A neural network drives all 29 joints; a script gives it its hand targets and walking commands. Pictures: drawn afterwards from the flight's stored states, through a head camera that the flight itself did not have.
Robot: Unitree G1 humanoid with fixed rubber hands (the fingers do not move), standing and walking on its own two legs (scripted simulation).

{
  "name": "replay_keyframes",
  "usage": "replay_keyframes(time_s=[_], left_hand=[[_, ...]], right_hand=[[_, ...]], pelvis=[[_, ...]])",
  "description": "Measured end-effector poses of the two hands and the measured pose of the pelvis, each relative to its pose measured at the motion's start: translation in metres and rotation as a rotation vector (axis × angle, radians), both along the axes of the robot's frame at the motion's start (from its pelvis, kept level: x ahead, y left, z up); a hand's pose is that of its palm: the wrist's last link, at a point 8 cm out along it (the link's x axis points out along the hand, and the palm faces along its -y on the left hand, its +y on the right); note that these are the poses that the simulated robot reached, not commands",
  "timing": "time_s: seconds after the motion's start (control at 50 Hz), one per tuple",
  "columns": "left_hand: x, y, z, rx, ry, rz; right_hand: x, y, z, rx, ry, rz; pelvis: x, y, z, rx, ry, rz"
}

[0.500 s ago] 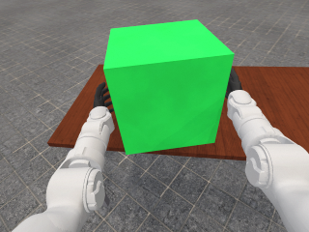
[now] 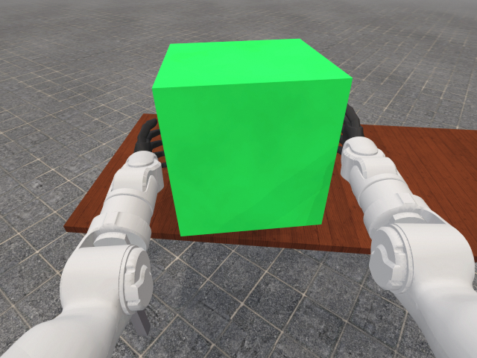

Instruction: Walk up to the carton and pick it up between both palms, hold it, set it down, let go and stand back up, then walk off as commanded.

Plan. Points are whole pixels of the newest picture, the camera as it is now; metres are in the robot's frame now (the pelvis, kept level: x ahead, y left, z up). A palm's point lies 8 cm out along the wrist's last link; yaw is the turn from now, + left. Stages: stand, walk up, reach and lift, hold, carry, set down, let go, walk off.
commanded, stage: reach and lift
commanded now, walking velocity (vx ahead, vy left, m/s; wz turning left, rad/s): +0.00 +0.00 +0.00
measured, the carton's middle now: (243, 131) +0.50 +0.03 +0.17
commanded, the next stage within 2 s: hold in 1.48 s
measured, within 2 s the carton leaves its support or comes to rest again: neither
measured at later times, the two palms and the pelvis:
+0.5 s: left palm (135, 143) +0.39 +0.21 +0.21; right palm (353, 132) +0.41 -0.14 +0.24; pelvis +0.00 +0.00 +0.00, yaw +1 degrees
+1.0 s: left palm (132, 134) +0.39 +0.21 +0.23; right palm (357, 122) +0.40 -0.14 +0.26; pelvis +0.00 +0.00 +0.00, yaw +1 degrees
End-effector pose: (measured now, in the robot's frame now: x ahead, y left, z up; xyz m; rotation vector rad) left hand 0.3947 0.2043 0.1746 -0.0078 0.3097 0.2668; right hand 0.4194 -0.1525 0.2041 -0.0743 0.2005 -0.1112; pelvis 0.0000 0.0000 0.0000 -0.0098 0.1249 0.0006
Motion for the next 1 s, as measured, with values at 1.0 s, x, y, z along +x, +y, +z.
replay_keyframes(time_s=[1.0], left_hand=[[-0.007,0.010,0.056,0.037,0.002,-0.034]], right_hand=[[-0.018,0.010,0.051,0.027,0.003,-0.042]], pelvis=[[-0.001,0.002,0.003,-0.007,-0.076,0.013]])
